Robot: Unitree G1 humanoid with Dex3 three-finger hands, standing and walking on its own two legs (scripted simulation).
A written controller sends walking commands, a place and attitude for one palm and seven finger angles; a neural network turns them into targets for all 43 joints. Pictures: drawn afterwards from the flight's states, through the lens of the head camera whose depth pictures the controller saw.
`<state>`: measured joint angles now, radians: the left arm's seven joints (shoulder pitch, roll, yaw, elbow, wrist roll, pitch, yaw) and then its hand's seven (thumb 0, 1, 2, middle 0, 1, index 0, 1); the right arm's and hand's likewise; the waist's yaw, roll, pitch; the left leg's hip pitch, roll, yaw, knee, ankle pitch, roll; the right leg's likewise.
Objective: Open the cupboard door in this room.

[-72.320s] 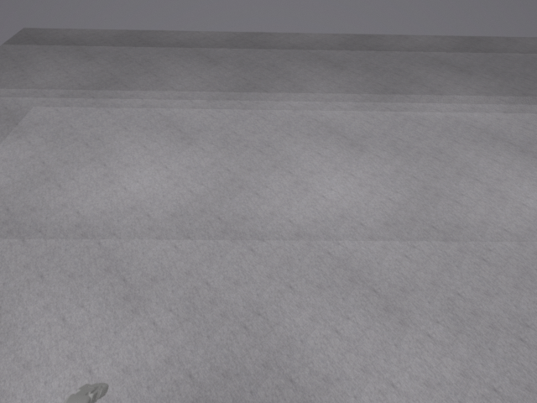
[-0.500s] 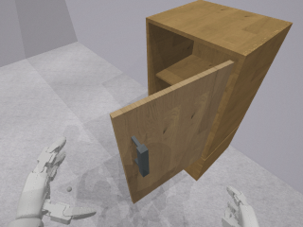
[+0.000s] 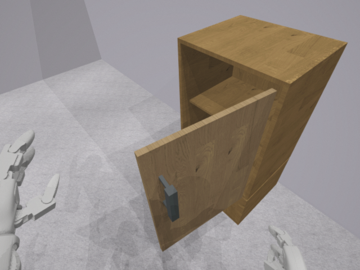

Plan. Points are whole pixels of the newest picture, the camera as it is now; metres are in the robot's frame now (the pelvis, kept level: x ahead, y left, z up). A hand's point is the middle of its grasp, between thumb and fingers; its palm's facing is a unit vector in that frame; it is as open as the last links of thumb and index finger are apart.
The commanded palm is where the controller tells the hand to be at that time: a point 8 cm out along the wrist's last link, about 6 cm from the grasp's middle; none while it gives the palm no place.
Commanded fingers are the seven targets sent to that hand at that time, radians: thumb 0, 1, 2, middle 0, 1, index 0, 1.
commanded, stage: draw the hand back to the body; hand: left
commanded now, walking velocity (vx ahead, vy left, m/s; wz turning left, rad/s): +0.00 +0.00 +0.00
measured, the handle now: (168, 198) +0.31 +0.08 -0.04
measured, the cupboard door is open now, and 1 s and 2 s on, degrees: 81 81 81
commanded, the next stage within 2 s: step back with the hand held close in 0.40 s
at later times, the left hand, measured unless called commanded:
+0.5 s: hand (52, 196) +0.18 +0.24 +0.16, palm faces +0.45 -0.79 -0.41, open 7.4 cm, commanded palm +0.13 +0.28 +0.18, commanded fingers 0.00 0.90 0.90 -0.20 -0.30 -0.20 -0.30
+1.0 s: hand (33, 213) +0.15 +0.26 +0.16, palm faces +0.37 -0.77 -0.52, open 7.4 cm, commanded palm +0.09 +0.30 +0.18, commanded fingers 0.00 0.90 0.90 -0.20 -0.30 -0.20 -0.30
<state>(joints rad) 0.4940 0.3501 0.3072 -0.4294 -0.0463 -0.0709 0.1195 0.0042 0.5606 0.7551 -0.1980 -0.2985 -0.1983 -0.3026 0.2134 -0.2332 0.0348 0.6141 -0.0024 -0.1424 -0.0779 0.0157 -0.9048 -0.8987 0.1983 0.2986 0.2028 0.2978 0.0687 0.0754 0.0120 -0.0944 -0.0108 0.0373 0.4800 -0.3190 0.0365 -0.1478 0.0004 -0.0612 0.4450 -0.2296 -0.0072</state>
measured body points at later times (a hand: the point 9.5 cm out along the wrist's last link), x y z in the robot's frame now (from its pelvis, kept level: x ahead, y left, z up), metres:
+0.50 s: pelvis -0.01 -0.02 +0.00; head -0.02 -0.04 +0.45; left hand +0.15 +0.28 +0.18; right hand +0.17 -0.24 -0.09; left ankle -0.03 +0.09 -0.74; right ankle +0.01 -0.12 -0.74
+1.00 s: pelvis -0.06 +0.00 +0.00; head -0.04 +0.01 +0.45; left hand +0.13 +0.30 +0.18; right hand +0.10 -0.25 -0.08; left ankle -0.03 +0.09 -0.74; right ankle +0.01 -0.12 -0.74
